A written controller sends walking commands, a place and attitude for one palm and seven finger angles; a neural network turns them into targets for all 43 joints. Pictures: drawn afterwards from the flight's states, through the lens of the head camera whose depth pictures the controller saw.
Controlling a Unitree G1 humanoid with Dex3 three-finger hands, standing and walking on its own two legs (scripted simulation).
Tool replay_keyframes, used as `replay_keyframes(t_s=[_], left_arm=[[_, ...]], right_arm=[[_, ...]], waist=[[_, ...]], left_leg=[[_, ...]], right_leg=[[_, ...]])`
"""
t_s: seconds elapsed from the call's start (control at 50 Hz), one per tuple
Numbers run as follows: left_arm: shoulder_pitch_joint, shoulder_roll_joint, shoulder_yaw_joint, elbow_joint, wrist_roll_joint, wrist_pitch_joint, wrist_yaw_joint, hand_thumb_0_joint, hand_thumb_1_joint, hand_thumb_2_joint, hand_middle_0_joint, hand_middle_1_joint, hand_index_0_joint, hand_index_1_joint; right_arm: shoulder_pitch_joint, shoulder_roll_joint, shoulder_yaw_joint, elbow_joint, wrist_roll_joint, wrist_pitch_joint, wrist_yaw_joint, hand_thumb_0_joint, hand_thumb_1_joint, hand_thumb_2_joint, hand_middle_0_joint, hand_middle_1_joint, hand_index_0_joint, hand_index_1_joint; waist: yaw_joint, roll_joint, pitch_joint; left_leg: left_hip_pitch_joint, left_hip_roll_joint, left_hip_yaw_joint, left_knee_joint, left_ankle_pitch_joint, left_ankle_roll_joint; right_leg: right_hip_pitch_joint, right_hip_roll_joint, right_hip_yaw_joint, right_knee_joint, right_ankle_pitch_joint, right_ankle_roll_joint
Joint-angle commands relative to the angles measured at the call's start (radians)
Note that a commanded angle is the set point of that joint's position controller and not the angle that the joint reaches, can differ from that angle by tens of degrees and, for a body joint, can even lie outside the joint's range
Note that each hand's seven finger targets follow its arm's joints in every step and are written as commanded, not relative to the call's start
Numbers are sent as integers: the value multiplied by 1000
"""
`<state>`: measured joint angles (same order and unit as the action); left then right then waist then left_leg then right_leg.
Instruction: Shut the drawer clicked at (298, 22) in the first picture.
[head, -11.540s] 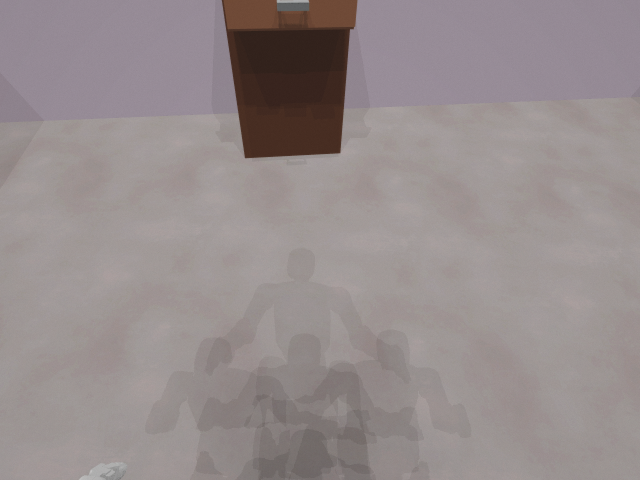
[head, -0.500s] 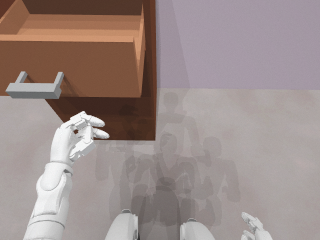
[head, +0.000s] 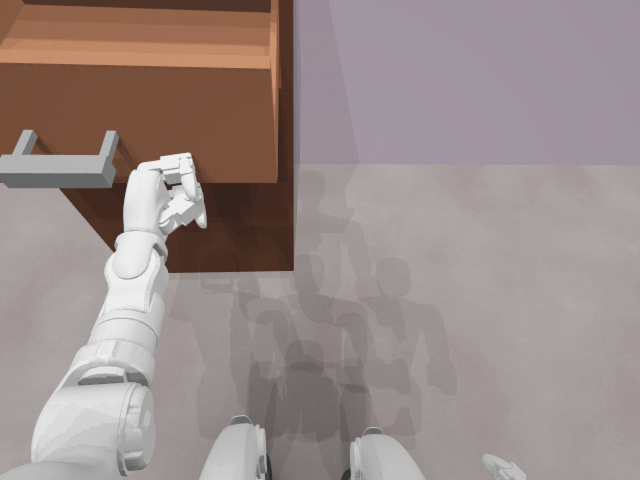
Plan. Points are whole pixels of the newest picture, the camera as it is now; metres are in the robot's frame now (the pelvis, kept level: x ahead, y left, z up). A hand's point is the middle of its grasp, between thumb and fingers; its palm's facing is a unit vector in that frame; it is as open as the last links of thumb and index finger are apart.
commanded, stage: raise the hand and make a fist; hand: left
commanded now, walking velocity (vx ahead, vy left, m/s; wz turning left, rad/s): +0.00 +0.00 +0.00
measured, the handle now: (63, 155) +0.46 +0.28 +0.12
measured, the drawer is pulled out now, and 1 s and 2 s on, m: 0.20 0.14 0.08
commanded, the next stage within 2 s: bring the fist close to the handle in 0.58 s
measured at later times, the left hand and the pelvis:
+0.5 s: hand (211, 164) +0.50 +0.14 +0.05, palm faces +0.02 -1.00 -0.01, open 3.4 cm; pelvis +0.00 +0.00 +0.00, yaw -1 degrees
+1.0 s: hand (212, 169) +0.51 +0.14 +0.04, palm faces +0.02 -1.00 -0.02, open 3.0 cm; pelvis +0.00 +0.00 -0.02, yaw +0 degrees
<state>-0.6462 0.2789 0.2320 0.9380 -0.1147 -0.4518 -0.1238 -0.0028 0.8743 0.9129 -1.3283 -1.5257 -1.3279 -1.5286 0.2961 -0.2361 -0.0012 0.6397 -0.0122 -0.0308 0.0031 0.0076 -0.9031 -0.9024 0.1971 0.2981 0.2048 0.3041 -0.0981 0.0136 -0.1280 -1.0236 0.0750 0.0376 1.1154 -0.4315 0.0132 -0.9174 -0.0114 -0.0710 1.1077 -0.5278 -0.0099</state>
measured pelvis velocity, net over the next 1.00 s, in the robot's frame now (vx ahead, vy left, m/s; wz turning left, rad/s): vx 0.00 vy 0.00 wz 0.00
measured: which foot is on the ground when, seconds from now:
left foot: down 0.00-1.00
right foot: down 0.00-1.00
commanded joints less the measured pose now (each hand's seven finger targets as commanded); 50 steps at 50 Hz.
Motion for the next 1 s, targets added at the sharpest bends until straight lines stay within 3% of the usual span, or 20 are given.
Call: replay_keyframes(t_s=[0.0,0.04,0.06,0.08,0.14,0.18,0.32,0.42,0.46,0.5,0.56,0.62,0.66,0.7,0.74,0.78,0.86,0.92,0.94,0.98], left_arm=[[-577,170,35,-119,4,-82,12,0,900,900,-1400,-1600,-1400,-1600],[-678,167,25,-94,12,-96,22,0,900,900,-1400,-1600,-1400,-1600],[-702,208,52,-88,21,-103,29,0,900,900,-1400,-1600,-1400,-1600],[-730,190,31,-88,26,-108,32,0,900,900,-1400,-1600,-1400,-1600],[-813,201,33,-53,40,-114,46,0,900,900,-1400,-1600,-1400,-1600],[-808,212,38,-10,53,-107,54,0,900,900,-1400,-1600,-1400,-1600],[-701,279,107,21,53,-97,42,0,900,900,-1400,-1600,-1400,-1600],[-663,259,101,-45,43,-104,42,0,900,900,-1400,-1600,-1400,-1600],[-639,274,112,-37,47,-103,46,0,900,900,-1400,-1600,-1400,-1600],[-618,243,90,-1,52,-92,49,0,900,900,-1400,-1600,-1400,-1600],[-629,268,113,-52,50,-106,60,0,900,900,-1400,-1600,-1400,-1600],[-583,238,95,-57,47,-110,55,0,900,900,-1400,-1600,-1400,-1600],[-565,243,100,-39,43,-109,49,0,900,900,-1400,-1600,-1400,-1600],[-560,248,99,33,46,-95,41,0,900,900,-1400,-1600,-1400,-1600],[-616,250,95,35,48,-104,36,0,900,900,-1400,-1600,-1400,-1600],[-658,239,86,-1,49,-128,33,0,900,900,-1400,-1600,-1400,-1600],[-692,227,70,16,51,-150,20,0,900,900,-1400,-1600,-1400,-1600],[-696,248,80,67,66,-132,20,0,900,900,-1400,-1600,-1400,-1600],[-728,235,67,68,66,-128,22,0,900,900,-1400,-1600,-1400,-1600],[-736,254,76,97,75,-108,26,0,900,900,-1400,-1600,-1400,-1600]], right_arm=[[137,-172,-62,-48,-1,0,-10,0,-900,-900,200,300,200,300],[156,-176,-63,-29,-9,1,-10,0,-900,-900,200,300,200,300],[167,-183,-64,-24,-13,4,-10,0,-900,-900,200,300,200,300],[170,-181,-64,-21,-14,4,-9,0,-900,-900,200,300,200,300],[196,-185,-64,-6,-25,8,-6,0,-900,-900,200,300,200,300],[204,-190,-63,-3,-27,14,-2,0,-900,-900,200,300,200,300],[225,-199,-63,-33,-30,49,15,0,-900,-900,200,300,200,300],[227,-194,-70,-42,-26,71,23,0,-900,-900,200,300,200,300],[229,-195,-70,-44,-22,79,21,0,-900,-900,200,300,200,300],[229,-190,-69,-41,-20,85,22,0,-900,-900,200,300,200,300],[228,-190,-70,-47,-23,88,22,0,-900,-900,200,300,200,300],[220,-184,-72,-49,-22,91,26,0,-900,-900,200,300,200,300],[219,-187,-72,-49,-19,95,26,0,-900,-900,200,300,200,300],[216,-187,-65,-44,-18,98,23,0,-900,-900,200,300,200,300],[213,-187,-62,-44,-20,96,18,0,-900,-900,200,300,200,300],[209,-186,-67,-40,-27,92,18,0,-900,-900,200,300,200,300],[207,-189,-68,-27,-34,89,22,0,-900,-900,200,300,200,300],[208,-192,-66,-23,-35,99,23,0,-900,-900,200,300,200,300],[214,-194,-65,-21,-37,100,22,0,-900,-900,200,300,200,300],[212,-196,-62,-24,-36,107,20,0,-900,-900,200,300,200,300]], waist=[[-62,63,-402],[-90,70,-403],[-85,68,-444],[-92,102,-467],[-116,105,-490],[-111,126,-486],[-76,93,-497],[-65,112,-500],[-67,80,-486],[-72,68,-429],[-57,102,-475],[-54,97,-474],[-58,68,-460],[-76,9,-384],[-90,37,-367],[-93,80,-447],[-108,120,-498],[-112,103,-486],[-131,97,-481],[-133,91,-487]], left_leg=[[426,-43,-86,-102,210,11],[443,-42,-102,-95,196,14],[449,-38,-108,-94,194,12],[469,-40,-110,-93,203,12],[476,-39,-122,-86,197,15],[473,-39,-125,-92,179,11],[423,-42,-103,-94,213,17],[450,-39,-87,-99,254,14],[427,-40,-80,-101,253,17],[403,-41,-78,-107,225,17],[437,-44,-75,-106,268,15],[450,-44,-70,-101,305,13],[434,-45,-67,-95,316,16],[337,-50,-61,-85,255,22],[324,-52,-65,-70,235,25],[378,-47,-76,-45,282,20],[390,-44,-87,5,337,17],[335,-45,-90,29,307,19],[331,-45,-94,37,305,24],[287,-45,-92,55,281,27]], right_leg=[[-22,49,31,-155,242,-8],[-67,52,27,-152,219,-9],[-63,53,30,-147,212,-8],[-73,52,30,-145,215,-10],[-93,56,26,-140,207,-11],[-106,55,25,-146,190,-13],[-27,62,27,-151,224,-15],[-2,65,28,-162,264,-13],[19,66,32,-167,277,-10],[7,65,30,-176,259,-8],[30,65,34,-169,295,-11],[41,64,32,-166,336,-10],[50,65,36,-165,362,-7],[51,62,42,-168,337,-1],[10,60,45,-157,313,-3],[-26,57,43,-129,329,-5],[-85,56,41,-86,356,-8],[-105,56,40,-70,328,-6],[-125,57,38,-64,323,-6],[-133,56,42,-57,306,-4]])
